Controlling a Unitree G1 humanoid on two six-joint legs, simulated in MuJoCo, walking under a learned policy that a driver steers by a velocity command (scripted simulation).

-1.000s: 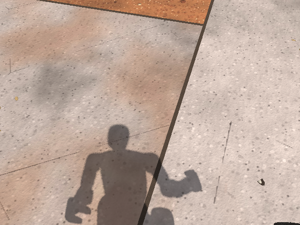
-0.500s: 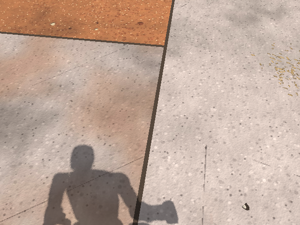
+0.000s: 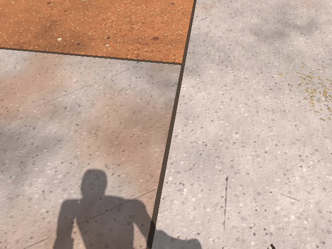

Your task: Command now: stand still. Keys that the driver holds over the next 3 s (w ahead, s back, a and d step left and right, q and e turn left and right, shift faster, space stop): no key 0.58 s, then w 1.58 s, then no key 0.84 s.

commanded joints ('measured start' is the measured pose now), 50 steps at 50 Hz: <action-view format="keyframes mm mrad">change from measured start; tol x16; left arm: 1 44 105 22 -15 0 -8 3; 34 168 164 28 130 -26 -12 17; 50 -56 90 41 13 -29 -84 -34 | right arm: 1 -8 -105 -21 -19 1 -4 -7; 36 -16 -40 -6 56 23 -57 5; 43 489 -204 -58 180 11 -110 38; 46 245 -92 -13 97 7 -130 47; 50 314 -63 8 101 -2 -110 34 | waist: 1 0 -9 -39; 36 36 -181 181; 40 -69 -111 119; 43 -139 313 -43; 50 -27 79 59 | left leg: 1 138 34 -33 -43 256 41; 30 134 5 -7 -88 49 29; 33 -35 -58 64 48 -307 38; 37 -225 35 32 247 -212 80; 40 140 -27 100 -46 -80 88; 41 292 11 4 -91 -54 96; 43 484 382 -730 -397 -264 308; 50 301 201 -168 -413 182 184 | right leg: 1 -101 -42 33 -112 265 -21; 29 -119 -26 6 -176 143 -18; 33 -147 -101 140 -279 -416 -115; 36 -118 -321 416 -394 -440 -238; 40 -198 -188 192 -229 -144 -148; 42 -451 8 -59 310 35 -41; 44 -661 -18 74 701 -140 -59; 50 -600 -133 -16 520 209 -52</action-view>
